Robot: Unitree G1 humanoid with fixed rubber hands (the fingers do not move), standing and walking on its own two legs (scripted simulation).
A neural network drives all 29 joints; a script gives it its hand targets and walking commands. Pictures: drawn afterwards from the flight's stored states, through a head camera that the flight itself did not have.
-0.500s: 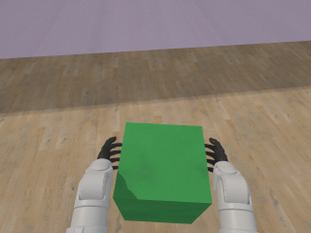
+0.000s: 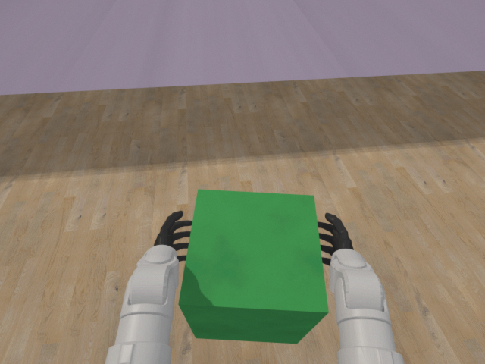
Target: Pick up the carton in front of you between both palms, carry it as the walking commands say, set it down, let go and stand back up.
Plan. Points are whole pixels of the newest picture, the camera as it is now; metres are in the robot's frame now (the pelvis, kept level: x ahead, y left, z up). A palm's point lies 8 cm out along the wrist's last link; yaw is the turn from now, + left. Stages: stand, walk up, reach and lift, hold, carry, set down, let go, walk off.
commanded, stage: carry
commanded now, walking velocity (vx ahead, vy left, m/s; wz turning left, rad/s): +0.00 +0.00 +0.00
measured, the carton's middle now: (250, 271) +0.30 +0.00 -0.05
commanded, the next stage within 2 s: hold in 1.02 s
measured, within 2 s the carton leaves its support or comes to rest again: neither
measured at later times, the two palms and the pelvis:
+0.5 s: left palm (167, 264) +0.26 +0.14 +0.04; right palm (349, 268) +0.27 -0.16 +0.04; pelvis -0.02 -0.01 +0.00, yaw +0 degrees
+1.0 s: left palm (172, 268) +0.26 +0.13 +0.04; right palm (355, 272) +0.26 -0.17 +0.04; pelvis -0.03 -0.02 +0.00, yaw +0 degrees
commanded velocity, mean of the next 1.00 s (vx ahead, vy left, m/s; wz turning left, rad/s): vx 0.00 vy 0.00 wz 0.00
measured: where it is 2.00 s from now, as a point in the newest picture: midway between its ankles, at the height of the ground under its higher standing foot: outside the picture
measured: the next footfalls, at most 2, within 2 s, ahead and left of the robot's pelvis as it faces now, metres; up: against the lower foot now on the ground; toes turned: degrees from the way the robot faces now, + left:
none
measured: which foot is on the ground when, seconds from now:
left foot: down 0.00-1.00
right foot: down 0.00-1.00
